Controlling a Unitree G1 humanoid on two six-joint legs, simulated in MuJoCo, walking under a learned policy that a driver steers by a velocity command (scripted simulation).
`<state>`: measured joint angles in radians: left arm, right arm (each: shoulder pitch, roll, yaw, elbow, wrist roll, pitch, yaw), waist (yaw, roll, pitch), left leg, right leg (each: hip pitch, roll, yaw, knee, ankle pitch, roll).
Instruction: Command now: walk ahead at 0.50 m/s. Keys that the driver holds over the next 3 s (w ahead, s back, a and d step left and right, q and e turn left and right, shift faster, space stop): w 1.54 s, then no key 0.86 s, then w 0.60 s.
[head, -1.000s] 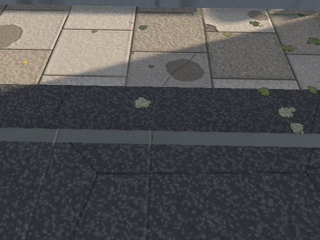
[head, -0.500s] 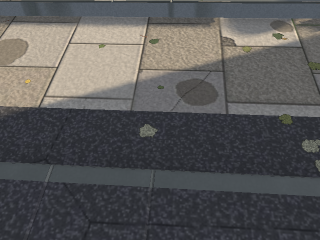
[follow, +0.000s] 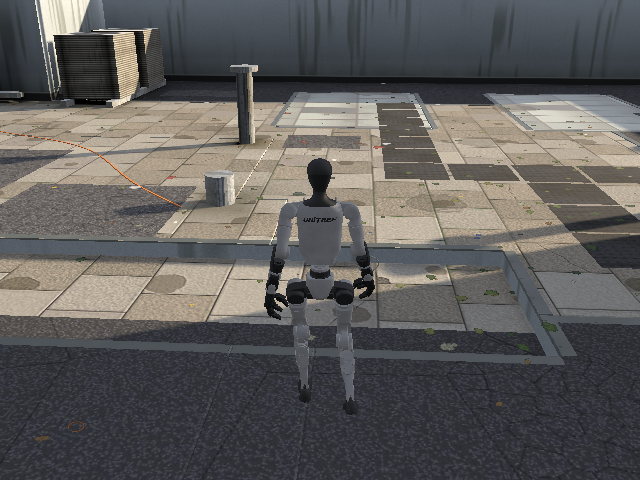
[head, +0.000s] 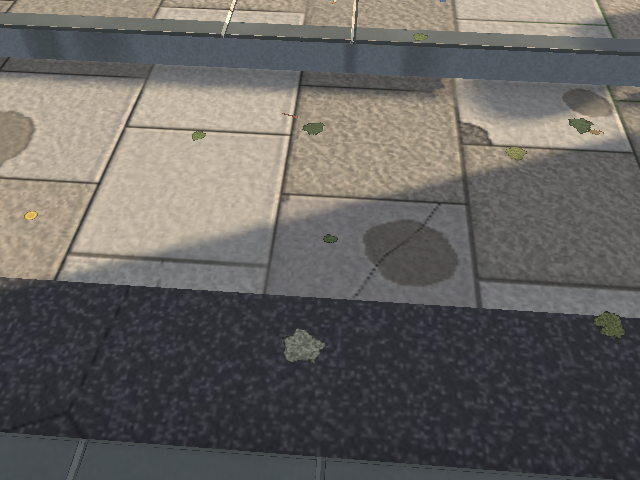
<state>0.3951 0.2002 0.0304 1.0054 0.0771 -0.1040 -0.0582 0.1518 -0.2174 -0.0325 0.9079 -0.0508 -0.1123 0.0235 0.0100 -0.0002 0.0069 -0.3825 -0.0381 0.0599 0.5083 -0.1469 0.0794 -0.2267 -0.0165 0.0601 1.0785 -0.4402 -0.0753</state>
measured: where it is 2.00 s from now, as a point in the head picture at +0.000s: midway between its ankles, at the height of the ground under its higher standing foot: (334, 301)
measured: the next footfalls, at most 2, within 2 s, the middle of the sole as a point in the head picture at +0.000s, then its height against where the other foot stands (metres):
right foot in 0.48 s outside the picture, level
left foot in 1.16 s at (280, 376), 0.14 m lower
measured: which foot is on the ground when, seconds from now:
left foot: down 0.00-0.52, up 0.54-1.00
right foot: up 0.00-0.46, down 0.48-1.00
